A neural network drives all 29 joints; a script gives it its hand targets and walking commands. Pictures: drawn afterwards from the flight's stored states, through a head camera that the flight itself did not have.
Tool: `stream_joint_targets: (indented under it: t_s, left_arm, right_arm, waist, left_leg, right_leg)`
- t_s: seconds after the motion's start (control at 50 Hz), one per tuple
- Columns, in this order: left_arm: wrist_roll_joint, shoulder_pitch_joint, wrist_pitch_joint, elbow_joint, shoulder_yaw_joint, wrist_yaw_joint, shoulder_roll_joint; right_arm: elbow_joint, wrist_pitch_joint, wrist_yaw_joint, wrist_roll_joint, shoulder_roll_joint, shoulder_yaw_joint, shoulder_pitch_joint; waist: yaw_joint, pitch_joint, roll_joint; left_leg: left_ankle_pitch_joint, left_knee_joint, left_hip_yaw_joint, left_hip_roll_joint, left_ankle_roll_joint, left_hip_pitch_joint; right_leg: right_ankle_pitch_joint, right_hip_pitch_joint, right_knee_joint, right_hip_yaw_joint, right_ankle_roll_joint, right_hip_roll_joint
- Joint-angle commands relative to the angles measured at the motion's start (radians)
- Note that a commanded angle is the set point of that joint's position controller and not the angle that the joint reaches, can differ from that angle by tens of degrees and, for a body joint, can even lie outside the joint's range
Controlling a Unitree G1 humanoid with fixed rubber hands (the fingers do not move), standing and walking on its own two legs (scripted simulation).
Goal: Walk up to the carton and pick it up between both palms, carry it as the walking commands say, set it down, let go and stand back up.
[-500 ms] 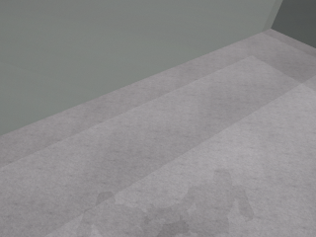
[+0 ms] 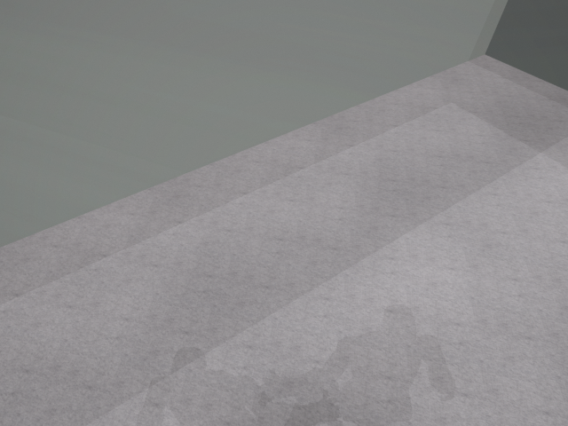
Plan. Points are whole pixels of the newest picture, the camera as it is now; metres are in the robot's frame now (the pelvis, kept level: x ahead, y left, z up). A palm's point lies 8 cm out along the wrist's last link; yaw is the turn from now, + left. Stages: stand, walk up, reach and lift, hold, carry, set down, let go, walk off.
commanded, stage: walk up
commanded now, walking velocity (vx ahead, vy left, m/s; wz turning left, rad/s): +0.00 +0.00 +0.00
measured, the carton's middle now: out of the picture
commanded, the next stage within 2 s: none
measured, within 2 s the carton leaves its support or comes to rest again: neither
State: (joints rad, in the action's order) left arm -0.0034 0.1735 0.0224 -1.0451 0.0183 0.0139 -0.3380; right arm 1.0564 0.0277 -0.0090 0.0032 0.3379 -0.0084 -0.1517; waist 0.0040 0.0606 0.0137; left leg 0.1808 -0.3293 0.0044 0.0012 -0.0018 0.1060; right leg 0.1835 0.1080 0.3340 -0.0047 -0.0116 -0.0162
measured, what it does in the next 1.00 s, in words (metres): lifts its right foot, turning left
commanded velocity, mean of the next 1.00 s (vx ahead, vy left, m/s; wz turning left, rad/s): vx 0.01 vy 0.00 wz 0.42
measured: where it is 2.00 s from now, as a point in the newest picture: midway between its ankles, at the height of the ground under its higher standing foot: outside the picture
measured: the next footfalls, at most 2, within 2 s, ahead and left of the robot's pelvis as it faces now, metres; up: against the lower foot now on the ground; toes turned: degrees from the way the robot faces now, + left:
right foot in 1.08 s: +0.06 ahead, -0.09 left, +0.00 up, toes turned +27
left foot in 1.46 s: -0.09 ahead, +0.12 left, +0.00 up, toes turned +46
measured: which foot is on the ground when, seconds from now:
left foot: down 0.00-1.00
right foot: down 0.00-0.54, up 0.56-1.00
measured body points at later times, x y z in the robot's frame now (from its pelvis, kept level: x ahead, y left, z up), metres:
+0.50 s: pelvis -0.02 +0.01 -0.02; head +0.02 +0.04 +0.43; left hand -0.02 +0.28 -0.17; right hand +0.13 -0.23 -0.15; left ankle -0.02 +0.11 -0.73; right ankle +0.00 -0.13 -0.75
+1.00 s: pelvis -0.04 +0.02 +0.00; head +0.00 +0.04 +0.44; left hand -0.06 +0.30 -0.15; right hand +0.12 -0.19 -0.14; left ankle -0.01 +0.12 -0.75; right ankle +0.03 -0.12 -0.72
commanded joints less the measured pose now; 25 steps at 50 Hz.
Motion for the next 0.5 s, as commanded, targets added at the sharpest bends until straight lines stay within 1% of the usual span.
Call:
stream_joint_targets:
  t_s: [0.0,0.02,0.04,0.06,0.08,0.1,0.12,0.14,0.16,0.18,0.2,0.22,0.24,0.26,0.28,0.3,0.32,0.34,0.36,0.38,0.4,0.42,0.44,0.46,0.48]
  left_arm:
    - [-0.004,-0.016,0.014,0.051,0.035,0.011,-0.182]
    - [0.001,-0.032,0.012,0.059,0.031,0.014,-0.177]
    - [0.0,-0.025,0.009,0.059,0.04,0.016,-0.193]
    - [-0.002,-0.019,0.011,0.059,0.046,0.013,-0.202]
    - [0.006,-0.04,0.013,0.058,0.038,0.007,-0.193]
    - [-0.001,-0.023,0.009,0.054,0.036,0.008,-0.178]
    - [-0.005,-0.009,0.01,0.045,0.035,0.006,-0.182]
    - [-0.002,-0.016,0.015,0.049,0.038,0.006,-0.176]
    - [0.008,0.02,-0.029,0.07,0.067,0.006,-0.104]
    - [0.0,0.015,-0.046,0.058,0.078,0.016,-0.134]
    - [-0.008,0.055,-0.047,0.075,0.095,0.03,-0.148]
    - [-0.007,0.096,-0.051,0.082,0.093,0.039,-0.136]
    - [-0.007,0.115,-0.052,0.083,0.089,0.047,-0.116]
    - [-0.007,0.124,-0.054,0.104,0.092,0.051,-0.107]
    - [0.001,0.12,-0.054,0.114,0.096,0.046,-0.129]
    - [0.017,0.119,-0.057,0.105,0.101,0.044,-0.143]
    - [0.028,0.087,-0.056,0.121,0.092,0.041,-0.131]
    - [0.017,0.079,-0.055,0.126,0.092,0.041,-0.121]
    - [0.008,0.026,-0.053,0.137,0.088,0.036,-0.113]
    - [0.01,0.002,-0.049,0.145,0.085,0.033,-0.097]
    - [0.013,-0.045,-0.046,0.147,0.078,0.029,-0.09]
    - [0.041,-0.065,-0.037,0.18,0.075,0.025,-0.096]
    - [0.044,-0.067,-0.029,0.175,0.08,0.019,-0.108]
    - [0.043,-0.062,-0.029,0.159,0.091,0.01,-0.127]
    - [0.039,-0.027,-0.032,0.157,0.097,-0.001,-0.127]
  right_arm:
    - [-0.055,0.013,-0.01,0.002,0.184,-0.044,0.008]
    - [-0.058,0.01,-0.012,0.0,0.198,-0.047,0.011]
    - [-0.054,0.014,-0.014,0.0,0.212,-0.051,-0.005]
    - [-0.046,0.012,-0.016,-0.002,0.185,-0.046,0.006]
    - [-0.05,0.012,-0.017,0.0,0.21,-0.049,0.014]
    - [-0.055,0.019,-0.016,0.0,0.207,-0.052,0.019]
    - [-0.046,0.02,-0.014,0.001,0.208,-0.049,0.014]
    - [-0.053,0.021,-0.011,0.0,0.197,-0.05,0.008]
    - [-0.067,-0.035,-0.002,0.001,0.055,-0.061,-0.04]
    - [-0.118,-0.044,-0.002,-0.008,0.071,-0.066,0.024]
    - [-0.148,-0.046,0.004,-0.007,0.114,-0.075,0.028]
    - [-0.17,-0.045,0.005,-0.001,0.125,-0.079,0.028]
    - [-0.193,-0.047,0.008,0.012,0.116,-0.077,0.016]
    - [-0.211,-0.051,0.009,0.004,0.116,-0.081,0.028]
    - [-0.232,-0.056,0.01,-0.003,0.094,-0.078,0.05]
    - [-0.237,-0.059,0.007,-0.008,0.051,-0.067,0.046]
    - [-0.239,-0.064,0.001,-0.029,0.028,-0.068,0.013]
    - [-0.238,-0.071,-0.002,-0.033,0.023,-0.067,0.011]
    - [-0.246,-0.074,0.006,-0.037,0.032,-0.065,0.027]
    - [-0.248,-0.078,0.015,-0.027,0.028,-0.064,0.018]
    - [-0.248,-0.078,0.023,-0.021,0.029,-0.06,-0.013]
    - [-0.213,-0.083,0.041,-0.009,0.023,-0.069,-0.023]
    - [-0.218,-0.084,0.047,-0.013,0.025,-0.069,-0.017]
    - [-0.215,-0.084,0.05,-0.019,0.027,-0.077,-0.041]
    - [-0.2,-0.075,0.052,-0.014,0.007,-0.07,-0.083]
  waist:
    - [-0.014,-0.045,-0.029]
    - [-0.014,-0.036,-0.027]
    - [-0.021,-0.038,-0.033]
    - [-0.009,-0.037,0.0]
    - [-0.013,-0.07,-0.005]
    - [-0.008,-0.081,0.004]
    - [-0.003,-0.069,-0.008]
    - [-0.002,-0.045,-0.001]
    - [0.011,-0.074,0.006]
    - [0.015,0.08,-0.052]
    - [0.022,-0.024,-0.063]
    - [0.037,-0.081,-0.05]
    - [0.045,-0.1,-0.032]
    - [0.065,-0.115,-0.045]
    - [0.084,-0.118,-0.03]
    - [0.09,-0.097,0.104]
    - [0.076,-0.089,0.178]
    - [0.076,-0.093,0.159]
    - [0.061,-0.062,0.131]
    - [0.043,-0.049,0.099]
    - [0.014,-0.057,0.115]
    - [-0.027,-0.065,0.163]
    - [-0.029,-0.084,0.137]
    - [-0.05,-0.103,0.138]
    - [-0.063,-0.129,0.114]
  left_leg:
    - [-0.118,0.056,0.077,-0.131,0.019,-0.006]
    - [-0.122,0.059,0.073,-0.129,0.018,0.005]
    - [-0.105,0.052,0.081,-0.134,0.026,-0.002]
    - [-0.125,0.067,0.086,-0.136,0.02,0.003]
    - [-0.132,0.05,0.082,-0.136,0.021,-0.013]
    - [-0.135,0.051,0.085,-0.141,0.025,-0.017]
    - [-0.129,0.055,0.094,-0.136,0.028,0.012]
    - [-0.158,0.059,0.084,-0.135,0.024,0.007]
    - [0.197,-0.016,0.101,-0.103,0.023,0.191]
    - [-0.225,-0.037,0.173,-0.149,0.032,0.287]
    - [-0.411,-0.09,0.199,-0.158,0.046,0.237]
    - [-0.446,-0.142,0.201,-0.159,0.059,0.226]
    - [-0.442,-0.185,0.214,-0.159,0.063,0.225]
    - [-0.311,-0.198,0.223,-0.139,0.068,0.256]
    - [-0.23,-0.257,0.166,-0.089,0.039,0.335]
    - [-0.056,-0.423,0.07,-0.02,0.023,0.382]
    - [0.335,-0.61,0.008,-0.003,0.001,0.44]
    - [0.416,-0.703,0.005,-0.038,-0.016,0.423]
    - [0.408,-0.693,0.013,-0.073,-0.015,0.378]
    - [0.378,-0.647,0.003,-0.09,-0.018,0.335]
    - [0.335,-0.567,0.001,-0.089,-0.016,0.295]
    - [0.27,-0.496,-0.02,-0.082,-0.037,0.278]
    - [0.228,-0.431,-0.051,-0.07,-0.044,0.226]
    - [0.17,-0.317,-0.09,-0.044,-0.038,0.143]
    - [0.077,-0.177,-0.1,-0.028,-0.027,0.074]
  right_leg:
    - [-0.074,0.021,-0.061,0.093,0.023,-0.116]
    - [-0.112,0.016,-0.061,0.093,0.022,-0.121]
    - [-0.102,0.025,-0.069,0.103,0.025,-0.126]
    - [-0.093,0.014,-0.052,0.085,0.026,-0.118]
    - [-0.1,0.003,-0.053,0.088,0.024,-0.116]
    - [-0.114,-0.004,-0.057,0.088,0.024,-0.119]
    - [-0.107,-0.02,-0.054,0.083,0.02,-0.118]
    - [-0.098,-0.004,-0.044,0.089,0.023,-0.12]
    - [0.182,-0.026,0.054,0.007,-0.032,-0.099]
    - [0.044,0.014,0.124,-0.031,-0.007,-0.105]
    - [-0.055,-0.026,0.177,-0.038,-0.015,-0.111]
    - [-0.034,-0.009,0.191,-0.045,-0.012,-0.11]
    - [-0.072,-0.016,0.188,-0.035,-0.001,-0.119]
    - [-0.004,-0.02,0.173,0.003,0.023,-0.135]
    - [-0.006,-0.052,0.123,0.037,0.06,-0.193]
    - [-0.072,-0.044,0.028,0.123,0.128,-0.302]
    - [-0.322,-0.075,0.009,0.183,0.203,-0.409]
    - [-0.403,-0.031,0.02,0.18,0.232,-0.444]
    - [-0.336,0.059,0.023,0.125,0.205,-0.421]
    - [-0.286,0.088,0.02,0.087,0.179,-0.39]
    - [-0.26,0.106,0.029,0.036,0.126,-0.347]
    - [-0.258,0.102,0.031,0.004,0.109,-0.349]
    - [-0.232,0.102,0.055,-0.01,0.1,-0.341]
    - [-0.222,0.106,0.126,-0.043,0.08,-0.328]
    - [-0.145,0.128,0.223,-0.078,0.046,-0.286]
